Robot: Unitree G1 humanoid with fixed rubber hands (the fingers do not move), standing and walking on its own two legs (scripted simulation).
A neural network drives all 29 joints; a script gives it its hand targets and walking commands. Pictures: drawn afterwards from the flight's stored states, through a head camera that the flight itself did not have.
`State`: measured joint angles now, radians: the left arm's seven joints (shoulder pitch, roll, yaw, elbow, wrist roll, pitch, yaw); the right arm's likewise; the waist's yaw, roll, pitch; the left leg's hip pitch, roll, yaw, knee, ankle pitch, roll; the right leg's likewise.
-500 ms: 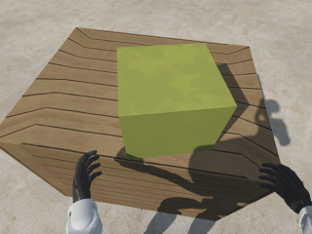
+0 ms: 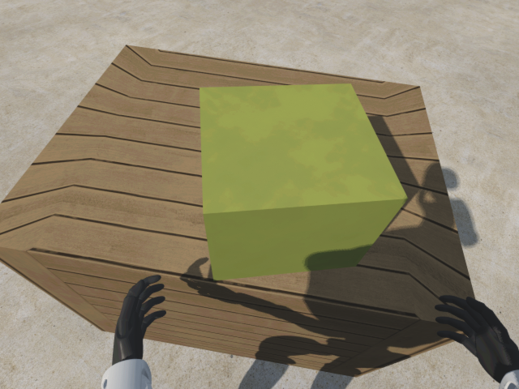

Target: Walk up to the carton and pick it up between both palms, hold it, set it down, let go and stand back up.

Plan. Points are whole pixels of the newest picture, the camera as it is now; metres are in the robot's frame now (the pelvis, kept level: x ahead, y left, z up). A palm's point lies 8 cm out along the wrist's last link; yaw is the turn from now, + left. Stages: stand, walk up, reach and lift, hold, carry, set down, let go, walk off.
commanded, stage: set down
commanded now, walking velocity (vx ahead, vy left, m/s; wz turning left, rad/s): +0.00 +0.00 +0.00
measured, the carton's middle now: (282, 182) +0.46 +0.02 +0.03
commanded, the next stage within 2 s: let go in 1.60 s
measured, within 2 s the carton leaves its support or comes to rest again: neither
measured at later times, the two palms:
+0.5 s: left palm (125, 354) +0.17 +0.21 -0.03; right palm (484, 364) +0.21 -0.28 -0.01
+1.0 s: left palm (128, 357) +0.17 +0.22 -0.07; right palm (477, 363) +0.21 -0.27 -0.01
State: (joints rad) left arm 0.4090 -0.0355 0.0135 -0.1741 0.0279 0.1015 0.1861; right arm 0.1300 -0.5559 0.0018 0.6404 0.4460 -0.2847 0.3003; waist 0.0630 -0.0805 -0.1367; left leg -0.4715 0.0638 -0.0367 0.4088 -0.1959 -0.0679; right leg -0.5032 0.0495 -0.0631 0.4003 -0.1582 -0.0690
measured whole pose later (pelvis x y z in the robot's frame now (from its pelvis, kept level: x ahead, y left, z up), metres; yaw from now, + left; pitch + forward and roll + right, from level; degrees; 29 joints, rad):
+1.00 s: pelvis +0.02 +0.02 +0.01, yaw +0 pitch +9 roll -1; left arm 0.35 0.08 0.01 0.21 0.03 0.08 0.08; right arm 0.19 -0.47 0.04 0.64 0.36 -0.30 0.13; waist 0.05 -0.09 -0.07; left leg -0.32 0.05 -0.03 0.41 -0.25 -0.04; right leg -0.32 0.04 -0.05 0.34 -0.17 -0.04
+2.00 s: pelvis +0.03 +0.03 +0.01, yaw +0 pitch +6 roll -1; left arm 0.27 0.13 0.01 0.39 0.03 0.08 0.01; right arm 0.18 -0.40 0.04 0.68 0.28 -0.34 0.01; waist 0.04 -0.09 -0.05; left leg -0.24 0.05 -0.02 0.41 -0.27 -0.04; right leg -0.24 0.04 -0.05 0.33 -0.19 -0.04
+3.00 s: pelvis +0.01 +0.03 +0.00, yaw -1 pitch +1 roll -1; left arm 0.24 0.33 0.01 0.80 0.03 -0.03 -0.03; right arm 0.17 -0.40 -0.02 0.56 0.03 -0.15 -0.04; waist 0.04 -0.02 -0.05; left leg -0.22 0.05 -0.02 0.53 -0.32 -0.03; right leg -0.24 0.04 -0.04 0.47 -0.25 -0.03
